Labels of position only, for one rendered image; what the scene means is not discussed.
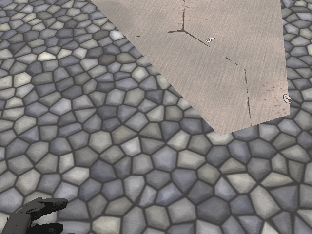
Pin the left robot hand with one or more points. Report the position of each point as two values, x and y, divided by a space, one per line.
20 222

